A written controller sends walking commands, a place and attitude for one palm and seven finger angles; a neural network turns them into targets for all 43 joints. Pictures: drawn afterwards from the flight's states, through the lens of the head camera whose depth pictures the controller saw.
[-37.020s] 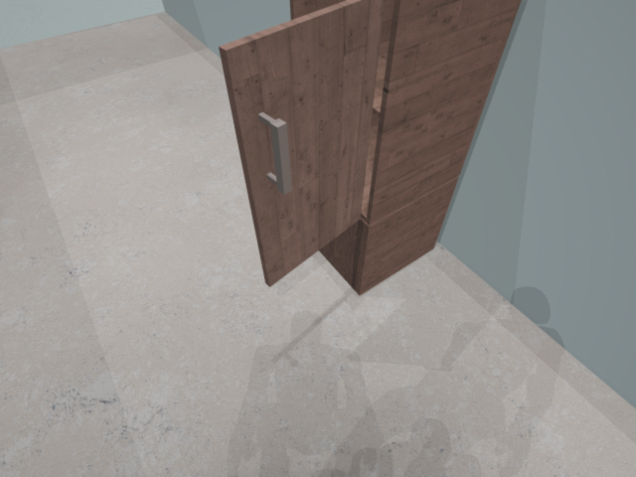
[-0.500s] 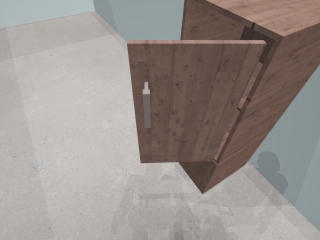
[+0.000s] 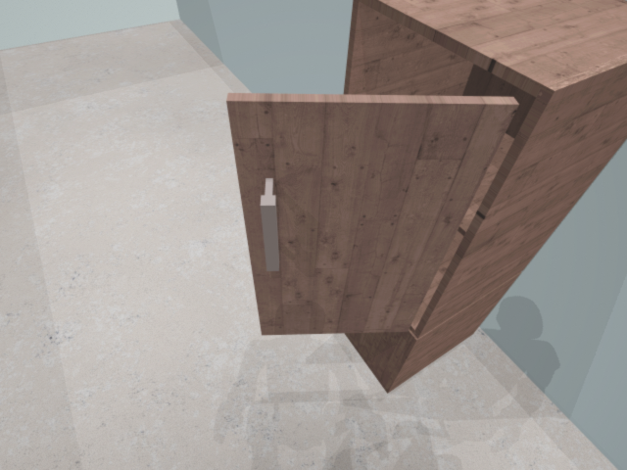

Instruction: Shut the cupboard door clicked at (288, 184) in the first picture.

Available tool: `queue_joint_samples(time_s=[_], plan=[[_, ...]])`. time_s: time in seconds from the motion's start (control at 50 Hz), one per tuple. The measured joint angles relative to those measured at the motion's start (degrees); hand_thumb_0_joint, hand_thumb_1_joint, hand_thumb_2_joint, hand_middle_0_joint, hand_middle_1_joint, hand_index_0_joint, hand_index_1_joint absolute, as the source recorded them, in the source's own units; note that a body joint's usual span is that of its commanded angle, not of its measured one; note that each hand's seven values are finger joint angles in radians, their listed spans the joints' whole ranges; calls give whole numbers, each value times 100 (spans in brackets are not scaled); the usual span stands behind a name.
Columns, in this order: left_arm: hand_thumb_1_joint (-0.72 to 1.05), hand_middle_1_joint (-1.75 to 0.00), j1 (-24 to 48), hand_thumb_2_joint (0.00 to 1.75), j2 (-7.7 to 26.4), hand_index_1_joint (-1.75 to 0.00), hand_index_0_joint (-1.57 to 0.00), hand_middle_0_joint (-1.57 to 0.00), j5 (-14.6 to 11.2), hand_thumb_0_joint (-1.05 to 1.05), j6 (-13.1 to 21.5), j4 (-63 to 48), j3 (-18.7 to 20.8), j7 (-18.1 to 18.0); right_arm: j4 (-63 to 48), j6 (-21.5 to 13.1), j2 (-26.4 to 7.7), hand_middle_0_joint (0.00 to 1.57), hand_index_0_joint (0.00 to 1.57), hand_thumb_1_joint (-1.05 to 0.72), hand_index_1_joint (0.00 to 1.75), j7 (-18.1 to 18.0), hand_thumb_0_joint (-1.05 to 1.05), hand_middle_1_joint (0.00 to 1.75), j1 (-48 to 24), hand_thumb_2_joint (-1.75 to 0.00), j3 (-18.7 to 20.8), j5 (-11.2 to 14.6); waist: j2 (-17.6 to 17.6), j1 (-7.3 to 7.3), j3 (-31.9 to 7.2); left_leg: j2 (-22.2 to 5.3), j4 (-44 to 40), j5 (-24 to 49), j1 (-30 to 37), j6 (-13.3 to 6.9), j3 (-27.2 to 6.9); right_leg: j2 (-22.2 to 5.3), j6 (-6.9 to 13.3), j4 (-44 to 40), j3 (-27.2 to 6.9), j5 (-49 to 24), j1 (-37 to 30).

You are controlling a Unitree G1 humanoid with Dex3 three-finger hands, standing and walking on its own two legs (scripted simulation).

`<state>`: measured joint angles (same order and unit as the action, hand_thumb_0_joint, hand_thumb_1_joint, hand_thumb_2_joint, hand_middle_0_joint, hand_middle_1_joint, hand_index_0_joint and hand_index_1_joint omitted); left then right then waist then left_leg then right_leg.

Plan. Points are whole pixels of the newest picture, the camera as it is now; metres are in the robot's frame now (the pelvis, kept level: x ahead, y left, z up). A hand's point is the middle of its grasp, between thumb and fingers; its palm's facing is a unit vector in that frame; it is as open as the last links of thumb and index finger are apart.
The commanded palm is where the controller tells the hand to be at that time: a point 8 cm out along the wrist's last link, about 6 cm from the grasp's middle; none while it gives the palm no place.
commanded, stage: shuffle to correct the standing spot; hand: left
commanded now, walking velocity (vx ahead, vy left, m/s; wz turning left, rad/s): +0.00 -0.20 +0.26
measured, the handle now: (271, 226) +0.43 +0.08 +0.06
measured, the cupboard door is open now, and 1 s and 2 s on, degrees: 61 61 61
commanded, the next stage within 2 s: come to a stop and stand still in 0.90 s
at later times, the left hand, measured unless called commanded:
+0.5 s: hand out of the picture -0.02 +0.13 -0.19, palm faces +0.07 -0.98 -0.17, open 7.4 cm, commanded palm none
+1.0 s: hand out of the picture +0.05 +0.09 -0.18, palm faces +0.07 -0.98 -0.18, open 7.4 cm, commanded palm none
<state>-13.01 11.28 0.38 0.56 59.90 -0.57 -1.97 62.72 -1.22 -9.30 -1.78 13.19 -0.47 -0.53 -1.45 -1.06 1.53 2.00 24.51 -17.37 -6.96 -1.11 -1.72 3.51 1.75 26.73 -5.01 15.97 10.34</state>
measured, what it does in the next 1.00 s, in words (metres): steps to the right: left foot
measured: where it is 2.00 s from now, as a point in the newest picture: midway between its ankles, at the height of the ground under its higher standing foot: outside the picture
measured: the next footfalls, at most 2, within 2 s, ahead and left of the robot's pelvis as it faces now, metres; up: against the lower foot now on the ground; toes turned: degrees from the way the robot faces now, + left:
left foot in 0.90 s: +0.02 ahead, -0.06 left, +0.00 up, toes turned +6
right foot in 1.22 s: +0.05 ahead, -0.30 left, +0.00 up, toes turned +2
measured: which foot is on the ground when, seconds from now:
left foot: down 0.00-0.64, up 0.66-0.88, down 0.90-1.00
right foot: down 0.00-0.88, up 0.90-1.00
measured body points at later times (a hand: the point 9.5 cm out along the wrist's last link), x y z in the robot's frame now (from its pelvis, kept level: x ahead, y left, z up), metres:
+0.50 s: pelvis +0.01 -0.05 -0.01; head +0.05 -0.03 +0.43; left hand -0.02 +0.18 -0.18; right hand +0.03 -0.29 -0.16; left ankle -0.05 +0.11 -0.74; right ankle -0.02 -0.10 -0.74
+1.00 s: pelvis +0.00 -0.11 -0.01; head +0.03 -0.07 +0.44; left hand +0.05 +0.14 -0.17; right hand +0.01 -0.37 -0.14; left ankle -0.04 -0.01 -0.74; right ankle -0.04 -0.24 -0.64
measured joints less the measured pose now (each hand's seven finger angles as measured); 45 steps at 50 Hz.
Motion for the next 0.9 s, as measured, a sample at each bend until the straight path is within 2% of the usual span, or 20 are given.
queue_joint_samples(time_s=[0.18,0.48,0.52,0.6,0.62,0.66,0.68,0.7,0.74,0.78,0.8,0.84,0.86,0.88,0.9], plan=[[91,-30,-282,90,-65,-30,-20,-20,32,1,-94,-9,67,19,71,97,121,20,20,-91,30,-70,1,30,77,-90,57,-23,-54,29,82,-34,182,-137,-110,110,-235,33,122,188,244,204,54],[91,-30,-663,90,-120,-30,-20,-20,78,1,-327,-198,247,84,-115,229,8,20,20,-91,30,-239,1,30,-14,-90,216,-24,-88,103,181,-376,909,-501,-617,357,-367,399,402,551,423,322,414],[91,-30,-626,90,-102,-30,-20,-20,85,1,-347,-271,274,104,-156,240,0,20,20,-91,30,-251,1,30,-10,-90,227,-42,-121,110,161,-394,966,-517,-691,390,-358,416,374,677,424,356,528],[91,-30,-493,90,-58,-30,-20,-20,103,1,-350,-457,344,139,-241,256,-30,20,20,-91,30,-265,1,30,29,-90,249,-73,-96,116,165,-436,1119,-554,-840,473,-408,446,144,979,501,473,741],[91,-30,-455,90,-53,-30,-20,-20,112,1,-338,-506,359,148,-253,264,-49,20,20,-91,30,-266,1,30,38,-90,255,-74,-52,120,171,-459,1187,-576,-887,483,-450,476,214,970,544,492,743],[91,-30,-389,90,-34,-30,-20,-20,142,1,-301,-605,364,155,-263,303,-74,20,20,-91,30,-269,1,30,33,-90,276,-47,2,114,181,-468,1655,-800,-1123,322,-419,511,640,894,651,432,732],[91,-30,-353,90,-29,-30,-20,-20,145,1,-289,-636,357,143,-256,335,-78,20,20,-91,30,-272,1,30,15,-90,285,-31,12,119,199,-429,2154,-1077,-1294,243,-370,505,741,814,699,387,687],[91,-30,-332,90,-31,-30,-20,-20,144,1,-287,-663,351,122,-249,368,-76,20,20,-91,30,-271,1,30,-7,-90,291,-22,15,131,210,-382,2663,-1242,-1455,183,-316,503,751,670,731,319,608],[91,-30,-327,90,-57,-30,-20,-20,131,1,-308,-703,351,80,-247,405,-74,20,20,-91,30,-246,1,30,-54,-90,303,-8,20,151,204,-321,3467,-1208,-1714,119,-140,517,636,276,758,118,423],[91,-30,-328,90,-84,-30,-20,-20,117,1,-356,-728,368,73,-284,402,-67,20,20,-91,30,-223,1,30,-69,-90,317,11,12,131,186,-305,3670,-1129,-1784,95,99,550,565,-168,779,-116,221],[91,-30,-321,90,-85,-30,-20,-20,116,1,-385,-741,383,77,-311,390,-56,20,20,-91,30,-214,1,30,-58,-90,328,14,-13,111,180,-302,3489,-1145,-1723,85,249,565,582,-387,788,-231,118],[91,-30,-288,90,-69,-30,-20,-20,117,1,-441,-774,435,92,-365,341,-26,20,20,-91,30,-216,1,30,-5,-90,341,9,-96,81,166,-293,2597,-1176,-1418,24,600,593,570,-699,793,-407,-16],[91,-30,-266,90,-52,-30,-20,-20,106,1,-464,-789,468,108,-396,288,-19,20,20,-91,30,-231,1,30,37,-90,343,10,-128,56,162,-280,1894,-1045,-1166,-62,759,617,440,-679,799,-435,10],[91,-30,-253,90,-44,-30,-20,-20,76,1,-488,-811,496,125,-453,206,-48,20,20,-91,30,-261,1,30,92,-90,338,13,-97,24,170,-313,1016,-595,-832,-232,882,682,112,-282,819,-394,234],[91,-30,-240,90,-38,-30,-20,-20,44,1,-503,-847,491,140,-534,127,-113,20,20,-91,30,-323,0,30,164,-90,325,15,10,-53,188,-410,555,-72,-663,-442,828,773,-216,797,822,117,672]])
